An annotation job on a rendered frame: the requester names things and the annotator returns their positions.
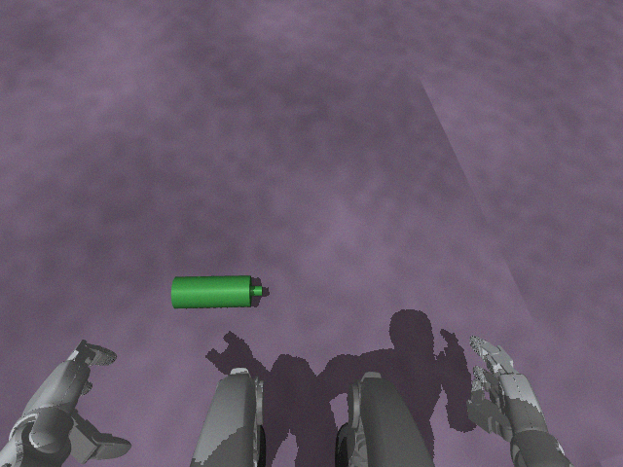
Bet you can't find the left robot arm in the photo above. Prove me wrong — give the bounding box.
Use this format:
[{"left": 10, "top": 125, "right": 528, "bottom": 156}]
[{"left": 0, "top": 408, "right": 74, "bottom": 467}]

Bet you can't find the left robot hand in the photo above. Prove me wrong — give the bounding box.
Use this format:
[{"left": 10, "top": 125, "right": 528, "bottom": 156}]
[{"left": 22, "top": 340, "right": 131, "bottom": 464}]

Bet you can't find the bottle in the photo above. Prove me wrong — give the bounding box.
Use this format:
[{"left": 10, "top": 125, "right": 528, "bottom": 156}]
[{"left": 171, "top": 275, "right": 262, "bottom": 308}]

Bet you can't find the right robot hand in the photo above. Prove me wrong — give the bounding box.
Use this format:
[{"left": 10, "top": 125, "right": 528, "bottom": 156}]
[{"left": 466, "top": 336, "right": 549, "bottom": 443}]

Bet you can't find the right robot arm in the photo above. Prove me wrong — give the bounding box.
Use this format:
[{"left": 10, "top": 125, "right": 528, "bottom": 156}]
[{"left": 510, "top": 430, "right": 574, "bottom": 467}]

